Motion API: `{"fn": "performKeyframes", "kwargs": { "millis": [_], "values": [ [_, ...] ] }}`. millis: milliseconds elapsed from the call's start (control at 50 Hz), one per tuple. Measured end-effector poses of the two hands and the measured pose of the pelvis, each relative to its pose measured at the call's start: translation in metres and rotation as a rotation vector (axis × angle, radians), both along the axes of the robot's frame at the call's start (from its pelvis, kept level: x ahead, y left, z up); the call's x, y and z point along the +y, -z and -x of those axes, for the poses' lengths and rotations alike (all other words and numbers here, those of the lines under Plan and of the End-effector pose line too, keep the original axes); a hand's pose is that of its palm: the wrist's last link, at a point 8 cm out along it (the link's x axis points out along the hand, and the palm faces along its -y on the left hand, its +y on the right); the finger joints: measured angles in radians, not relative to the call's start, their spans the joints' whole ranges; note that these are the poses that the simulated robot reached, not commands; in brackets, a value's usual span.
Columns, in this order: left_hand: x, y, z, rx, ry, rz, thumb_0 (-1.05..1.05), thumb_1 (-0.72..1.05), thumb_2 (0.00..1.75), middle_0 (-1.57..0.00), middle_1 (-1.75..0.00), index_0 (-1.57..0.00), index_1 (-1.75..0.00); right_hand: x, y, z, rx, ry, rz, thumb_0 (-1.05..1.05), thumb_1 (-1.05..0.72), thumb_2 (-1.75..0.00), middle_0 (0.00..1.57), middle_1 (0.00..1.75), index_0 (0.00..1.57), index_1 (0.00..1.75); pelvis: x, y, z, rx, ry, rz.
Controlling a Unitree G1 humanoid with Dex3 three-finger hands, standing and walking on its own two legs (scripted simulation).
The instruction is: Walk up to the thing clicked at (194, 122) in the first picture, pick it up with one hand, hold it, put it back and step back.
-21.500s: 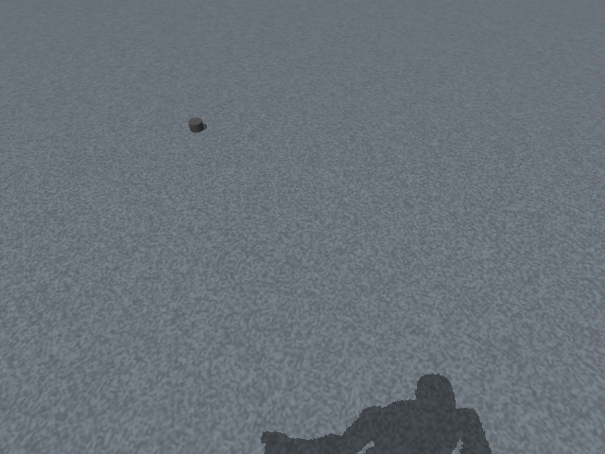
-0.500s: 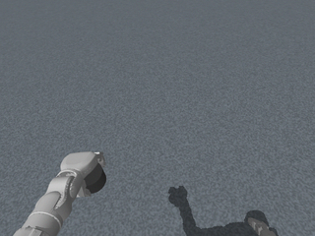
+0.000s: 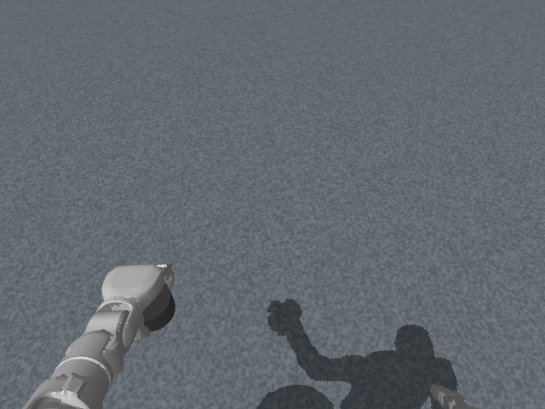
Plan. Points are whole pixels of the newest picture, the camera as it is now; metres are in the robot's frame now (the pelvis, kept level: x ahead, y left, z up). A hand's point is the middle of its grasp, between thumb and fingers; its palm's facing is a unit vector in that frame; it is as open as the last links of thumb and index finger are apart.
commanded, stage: crouch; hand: left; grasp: from above
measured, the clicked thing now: (150, 304) +0.32 +0.22 -0.11
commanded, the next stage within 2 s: lower in 1.62 s
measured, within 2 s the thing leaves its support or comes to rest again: neither
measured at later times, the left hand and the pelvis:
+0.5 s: hand (172, 320) +0.37 +0.24 -0.33, palm faces -0.43 +0.02 -0.90, open 10.2 cm; pelvis -0.05 +0.01 -0.20, yaw -1 degrees
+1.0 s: hand (184, 331) +0.39 +0.25 -0.49, palm faces -0.44 -0.02 -0.90, open 10.2 cm; pelvis -0.07 +0.00 -0.34, yaw -3 degrees
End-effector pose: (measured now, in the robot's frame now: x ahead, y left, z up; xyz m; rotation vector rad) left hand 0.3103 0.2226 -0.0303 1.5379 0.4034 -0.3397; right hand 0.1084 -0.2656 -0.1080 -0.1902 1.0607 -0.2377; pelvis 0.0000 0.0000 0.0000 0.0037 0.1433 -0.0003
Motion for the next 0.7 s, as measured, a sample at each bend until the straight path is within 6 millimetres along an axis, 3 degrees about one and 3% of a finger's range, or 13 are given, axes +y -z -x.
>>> {"fn": "performKeyframes", "kwargs": {
  "millis": [160, 380, 560, 700],
  "values": [
    [0.001, 0.071, -0.02, -0.031, 0.017, -0.031, -0.02, -0.01, 0.65, -0.6, -0.8, -0.56, -0.72, -0.014, 0.051, 0.046, 0.115, 0.018, 0.064, 0.0, -0.9, -0.9, 0.2, 0.3, 0.2, 0.3, 0.003, 0.053, 0.016, 0.159, -0.008, 0.016],
    [0.008, 0.183, -0.053, -0.06, 0.001, -0.041, -0.02, -0.01, 0.65, -0.6, -0.8, -0.57, -0.72, -0.008, 0.153, 0.105, 0.24, 0.062, 0.098, 0.0, -0.9, -0.9, 0.2, 0.3, 0.2, 0.3, 0.011, 0.152, 0.039, 0.361, -0.003, 0.037],
    [0.016, 0.272, -0.062, -0.012, -0.014, -0.027, -0.02, -0.01, 0.65, -0.6, -0.8, -0.57, -0.72, 0.009, 0.23, 0.118, 0.279, 0.024, 0.055, 0.0, -0.9, -0.9, 0.2, 0.3, 0.2, 0.3, 0.013, 0.222, 0.052, 0.456, -0.003, 0.049],
    [0.018, 0.331, -0.066, -0.018, 0.008, -0.008, -0.02, -0.01, 0.63, -0.61, -0.79, -0.58, -0.71, 0.008, 0.276, 0.118, 0.295, -0.036, 0.054, 0.0, -0.9, -0.9, 0.2, 0.3, 0.2, 0.3, 0.01, 0.27, 0.06, 0.49, -0.006, 0.063]
  ]
}}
